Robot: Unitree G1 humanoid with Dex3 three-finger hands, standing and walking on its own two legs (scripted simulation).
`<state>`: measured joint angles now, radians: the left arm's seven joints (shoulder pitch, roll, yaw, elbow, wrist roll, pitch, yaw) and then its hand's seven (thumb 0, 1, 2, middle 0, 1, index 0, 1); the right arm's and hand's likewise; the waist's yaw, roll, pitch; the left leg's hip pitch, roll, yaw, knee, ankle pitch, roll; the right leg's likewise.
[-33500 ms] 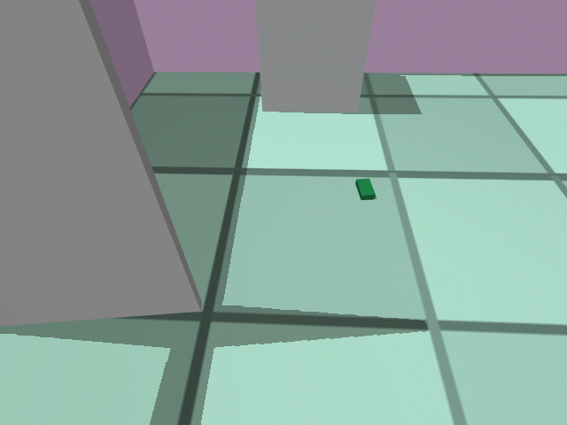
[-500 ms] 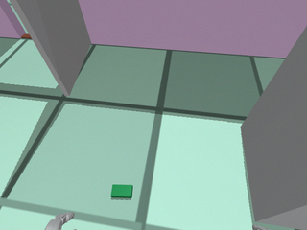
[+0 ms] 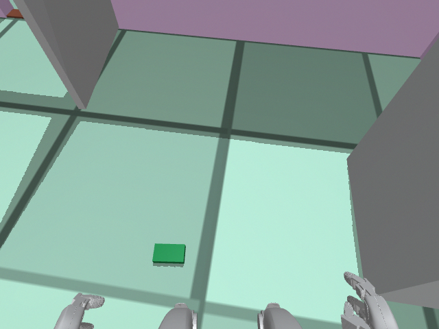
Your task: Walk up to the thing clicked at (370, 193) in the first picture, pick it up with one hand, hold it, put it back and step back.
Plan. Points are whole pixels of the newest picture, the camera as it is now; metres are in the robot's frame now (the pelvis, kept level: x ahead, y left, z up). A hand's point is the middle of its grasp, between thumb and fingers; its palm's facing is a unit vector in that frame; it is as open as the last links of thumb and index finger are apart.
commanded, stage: rise first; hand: left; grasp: from above
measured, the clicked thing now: (169, 253) +0.42 +0.22 -0.68
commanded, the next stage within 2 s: none
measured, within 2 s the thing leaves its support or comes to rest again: neither
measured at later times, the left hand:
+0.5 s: hand (121, 304) +0.21 +0.27 -0.31, palm faces -0.43 -0.55 -0.72, open 13.5 cm
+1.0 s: hand (137, 273) +0.31 +0.28 -0.46, palm faces -0.49 -0.15 -0.86, open 13.8 cm
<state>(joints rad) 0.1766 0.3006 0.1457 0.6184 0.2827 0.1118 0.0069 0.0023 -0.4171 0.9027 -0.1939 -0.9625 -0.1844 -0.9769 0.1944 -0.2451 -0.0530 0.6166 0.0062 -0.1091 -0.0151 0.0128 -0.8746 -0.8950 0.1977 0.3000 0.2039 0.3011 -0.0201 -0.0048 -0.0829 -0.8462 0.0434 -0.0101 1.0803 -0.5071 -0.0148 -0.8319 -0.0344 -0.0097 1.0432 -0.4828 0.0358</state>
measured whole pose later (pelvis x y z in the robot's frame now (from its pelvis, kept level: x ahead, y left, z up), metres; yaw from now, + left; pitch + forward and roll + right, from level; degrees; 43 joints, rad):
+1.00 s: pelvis -0.09 +0.00 -0.31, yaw -3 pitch +32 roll -5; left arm -0.63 0.63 0.12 1.10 1.08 -0.29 0.23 0.00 -0.48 0.98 -0.16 -0.94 -0.15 -0.95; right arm 0.14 -0.28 -0.04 0.75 -0.06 -0.07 0.08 0.01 -0.91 -0.91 0.20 0.30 0.20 0.30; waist -0.11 0.00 -0.10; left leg -2.13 0.02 -0.11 2.22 -0.66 -0.02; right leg -2.09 -0.02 -0.02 2.15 -0.64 0.04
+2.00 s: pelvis -0.08 +0.00 -0.37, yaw -5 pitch +34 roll -7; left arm -0.88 0.74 0.13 1.42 1.31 -0.30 0.43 0.00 -0.44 0.92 -0.14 -0.96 -0.16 -0.94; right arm 0.11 -0.27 0.02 0.78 -0.17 -0.04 0.14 0.00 -0.91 -0.90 0.20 0.30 0.20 0.30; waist -0.21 -0.02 -0.04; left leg -2.31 0.00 -0.15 2.43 -0.71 -0.03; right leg -2.26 -0.01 -0.03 2.34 -0.68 0.06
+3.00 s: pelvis -0.08 +0.01 -0.38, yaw -6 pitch +33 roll -9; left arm -0.89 0.78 0.12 1.45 1.31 -0.29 0.43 0.00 -0.41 0.92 -0.20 -0.90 -0.20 -0.90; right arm 0.13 -0.28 0.07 0.76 -0.18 -0.06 0.16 0.00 -0.90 -0.90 0.20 0.30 0.20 0.30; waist -0.24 -0.02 -0.03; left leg -2.33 0.00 -0.16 2.46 -0.71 -0.02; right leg -2.26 0.00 -0.04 2.35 -0.67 0.07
